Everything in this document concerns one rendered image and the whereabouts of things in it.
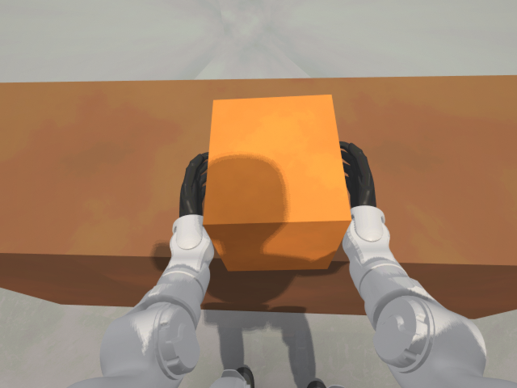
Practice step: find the right robot forearm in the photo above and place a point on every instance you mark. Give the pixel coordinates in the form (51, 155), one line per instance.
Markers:
(378, 277)

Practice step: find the pedestal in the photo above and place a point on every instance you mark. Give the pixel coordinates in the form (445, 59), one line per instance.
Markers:
(91, 175)

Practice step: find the robot left hand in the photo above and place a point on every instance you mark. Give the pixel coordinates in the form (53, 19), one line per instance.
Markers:
(192, 193)

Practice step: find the right robot upper arm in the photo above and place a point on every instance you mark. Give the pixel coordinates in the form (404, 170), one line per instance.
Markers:
(428, 346)

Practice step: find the robot left foot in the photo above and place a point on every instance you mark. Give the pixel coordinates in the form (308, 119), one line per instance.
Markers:
(248, 376)

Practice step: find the left robot shin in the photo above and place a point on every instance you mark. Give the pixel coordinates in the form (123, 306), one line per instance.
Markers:
(232, 373)

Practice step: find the left robot upper arm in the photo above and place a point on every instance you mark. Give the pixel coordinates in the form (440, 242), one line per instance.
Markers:
(153, 348)

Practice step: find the robot right hand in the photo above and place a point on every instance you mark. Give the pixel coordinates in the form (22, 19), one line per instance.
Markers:
(360, 181)

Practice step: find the left robot forearm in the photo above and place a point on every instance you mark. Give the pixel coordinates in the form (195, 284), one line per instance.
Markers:
(186, 278)

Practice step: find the carton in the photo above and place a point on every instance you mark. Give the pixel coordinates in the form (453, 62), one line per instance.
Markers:
(276, 195)

